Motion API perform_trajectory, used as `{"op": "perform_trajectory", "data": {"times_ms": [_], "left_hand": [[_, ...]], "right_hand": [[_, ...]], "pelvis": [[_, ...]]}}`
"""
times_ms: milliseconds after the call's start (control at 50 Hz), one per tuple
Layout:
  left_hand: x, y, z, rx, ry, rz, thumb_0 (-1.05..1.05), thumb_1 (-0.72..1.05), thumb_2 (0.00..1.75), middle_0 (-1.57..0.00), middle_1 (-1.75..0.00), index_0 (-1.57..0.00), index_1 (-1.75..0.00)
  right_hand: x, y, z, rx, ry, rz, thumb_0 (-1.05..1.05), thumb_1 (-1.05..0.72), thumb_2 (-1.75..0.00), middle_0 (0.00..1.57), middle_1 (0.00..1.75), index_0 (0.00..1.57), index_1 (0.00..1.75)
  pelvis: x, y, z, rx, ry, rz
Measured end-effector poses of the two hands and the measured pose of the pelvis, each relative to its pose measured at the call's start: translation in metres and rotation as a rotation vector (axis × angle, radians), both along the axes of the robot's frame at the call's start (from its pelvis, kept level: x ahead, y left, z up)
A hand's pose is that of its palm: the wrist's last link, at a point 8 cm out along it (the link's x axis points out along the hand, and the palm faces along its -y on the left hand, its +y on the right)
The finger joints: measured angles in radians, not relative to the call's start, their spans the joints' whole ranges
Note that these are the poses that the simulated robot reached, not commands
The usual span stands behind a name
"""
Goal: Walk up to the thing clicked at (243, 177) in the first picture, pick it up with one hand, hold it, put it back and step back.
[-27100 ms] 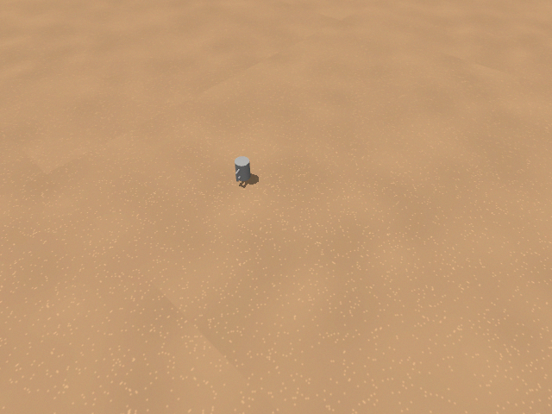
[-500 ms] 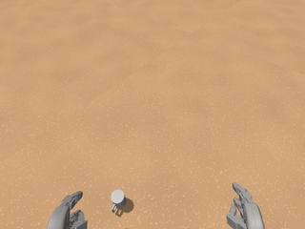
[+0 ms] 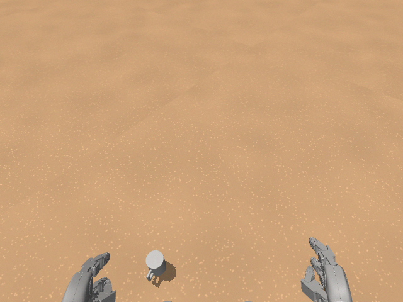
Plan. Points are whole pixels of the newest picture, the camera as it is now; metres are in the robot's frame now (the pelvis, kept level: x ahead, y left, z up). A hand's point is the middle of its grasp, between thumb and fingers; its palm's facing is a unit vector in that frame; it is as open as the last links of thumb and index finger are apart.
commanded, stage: home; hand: left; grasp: from above
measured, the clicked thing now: (154, 267) +0.39 +0.21 -0.66
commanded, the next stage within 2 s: stand in 0.90 s
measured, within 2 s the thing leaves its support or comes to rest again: neither
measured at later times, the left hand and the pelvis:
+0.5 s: hand (112, 295) +0.16 +0.18 -0.05, palm faces +0.05 -0.98 -0.20, open 7.4 cm; pelvis +0.00 +0.00 +0.00, yaw +0 degrees
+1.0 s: hand (109, 294) +0.17 +0.18 -0.04, palm faces +0.04 -0.98 -0.20, open 7.4 cm; pelvis +0.00 +0.01 +0.00, yaw +0 degrees
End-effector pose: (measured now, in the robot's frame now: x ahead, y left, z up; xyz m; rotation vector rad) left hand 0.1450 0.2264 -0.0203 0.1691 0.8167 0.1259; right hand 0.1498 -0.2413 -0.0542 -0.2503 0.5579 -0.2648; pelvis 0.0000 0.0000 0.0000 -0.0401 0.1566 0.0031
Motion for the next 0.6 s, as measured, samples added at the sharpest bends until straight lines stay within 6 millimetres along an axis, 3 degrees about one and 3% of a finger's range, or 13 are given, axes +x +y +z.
{"op": "perform_trajectory", "data": {"times_ms": [600], "left_hand": [[0.0021, 0.0039, 0.0008, 0.003, -0.009, -0.005, 0.01, 0.91, 0.90, -0.20, -0.30, -0.20, -0.30]], "right_hand": [[-0.0010, 0.0026, -0.0012, -0.007, 0.010, -0.009, 0.01, -0.90, -0.90, 0.21, 0.30, 0.21, 0.30]], "pelvis": [[0.0020, 0.0034, -0.0011, -0.005, 0.003, 0.000]]}}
